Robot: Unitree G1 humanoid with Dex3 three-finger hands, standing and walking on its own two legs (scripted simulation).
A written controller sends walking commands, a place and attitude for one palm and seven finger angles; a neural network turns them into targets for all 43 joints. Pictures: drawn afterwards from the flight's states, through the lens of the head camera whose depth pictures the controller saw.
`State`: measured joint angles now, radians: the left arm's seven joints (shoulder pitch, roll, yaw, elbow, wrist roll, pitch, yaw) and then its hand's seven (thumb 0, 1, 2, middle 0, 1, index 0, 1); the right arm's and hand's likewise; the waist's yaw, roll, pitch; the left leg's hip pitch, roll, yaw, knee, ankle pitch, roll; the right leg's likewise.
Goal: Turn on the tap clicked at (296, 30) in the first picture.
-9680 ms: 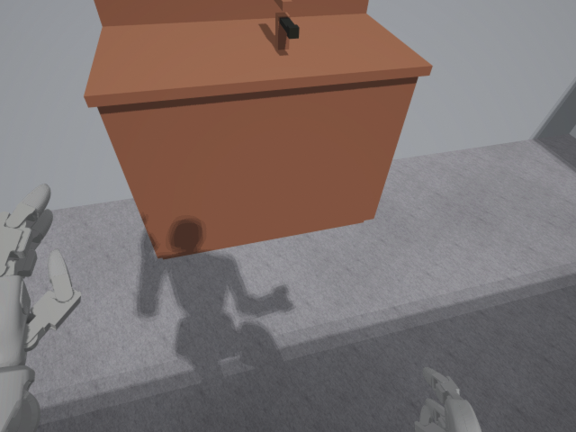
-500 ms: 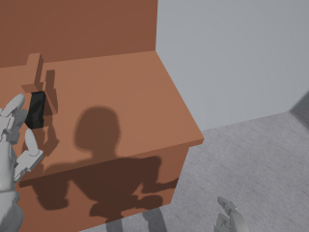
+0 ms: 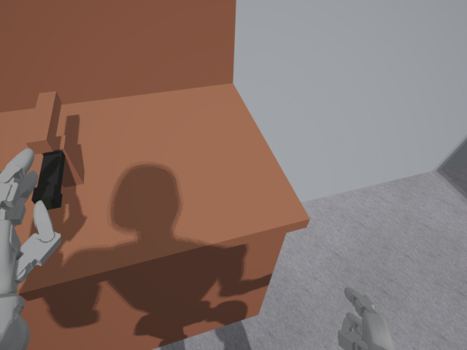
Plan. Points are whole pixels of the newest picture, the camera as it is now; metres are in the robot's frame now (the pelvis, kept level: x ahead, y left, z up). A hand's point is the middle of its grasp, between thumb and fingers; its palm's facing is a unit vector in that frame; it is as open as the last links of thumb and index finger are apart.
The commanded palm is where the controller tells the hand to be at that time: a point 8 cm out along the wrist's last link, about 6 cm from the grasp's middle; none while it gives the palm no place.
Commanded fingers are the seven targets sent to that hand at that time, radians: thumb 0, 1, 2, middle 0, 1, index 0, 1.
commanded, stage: look again from close up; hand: left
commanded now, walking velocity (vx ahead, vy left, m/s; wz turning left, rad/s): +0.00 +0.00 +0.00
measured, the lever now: (47, 197) +0.29 +0.31 +0.12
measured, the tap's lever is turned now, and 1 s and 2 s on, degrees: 0 0 0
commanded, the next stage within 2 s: come to a stop and stand still in 0.30 s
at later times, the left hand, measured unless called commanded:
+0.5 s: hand (32, 243) +0.20 +0.27 +0.16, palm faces +0.43 -0.85 -0.31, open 7.4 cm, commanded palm +0.14 +0.29 +0.17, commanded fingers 0.00 0.90 0.90 -0.20 -0.30 -0.20 -0.30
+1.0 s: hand (41, 235) +0.21 +0.26 +0.17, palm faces +0.37 -0.86 -0.36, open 7.4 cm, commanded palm +0.14 +0.30 +0.17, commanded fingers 0.00 0.90 0.90 -0.20 -0.30 -0.20 -0.30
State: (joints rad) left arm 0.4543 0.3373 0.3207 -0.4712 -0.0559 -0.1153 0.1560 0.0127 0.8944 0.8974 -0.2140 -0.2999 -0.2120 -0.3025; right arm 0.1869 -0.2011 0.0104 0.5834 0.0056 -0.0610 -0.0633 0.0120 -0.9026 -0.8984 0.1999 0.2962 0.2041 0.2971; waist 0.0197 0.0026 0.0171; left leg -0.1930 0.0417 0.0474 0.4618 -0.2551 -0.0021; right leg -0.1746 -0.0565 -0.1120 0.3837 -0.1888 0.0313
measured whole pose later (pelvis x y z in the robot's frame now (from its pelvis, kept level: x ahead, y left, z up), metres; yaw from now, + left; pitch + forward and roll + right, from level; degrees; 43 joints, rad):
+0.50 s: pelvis -0.02 +0.01 +0.00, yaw -1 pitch -3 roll -1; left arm 0.36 0.36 0.37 -0.44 -0.04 -0.22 0.12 0.01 0.89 0.90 -0.22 -0.30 -0.22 -0.30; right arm 0.23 -0.19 0.01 0.61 0.00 -0.16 -0.02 0.01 -0.90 -0.90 0.20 0.30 0.20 0.30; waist 0.05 -0.06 0.08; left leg -0.21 0.03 0.07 0.51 -0.26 0.02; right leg -0.20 -0.07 -0.09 0.44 -0.18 0.04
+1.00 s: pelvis -0.03 +0.02 -0.01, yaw -2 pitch -3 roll -1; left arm 0.35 0.34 0.37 -0.43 -0.04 -0.24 0.10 0.01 0.90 0.90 -0.21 -0.30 -0.21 -0.30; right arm 0.19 -0.19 0.01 0.57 0.00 -0.15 0.02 0.01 -0.90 -0.90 0.20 0.30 0.21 0.30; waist 0.03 0.00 0.09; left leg -0.23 0.03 0.10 0.53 -0.27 0.03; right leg -0.23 -0.08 -0.05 0.46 -0.18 0.05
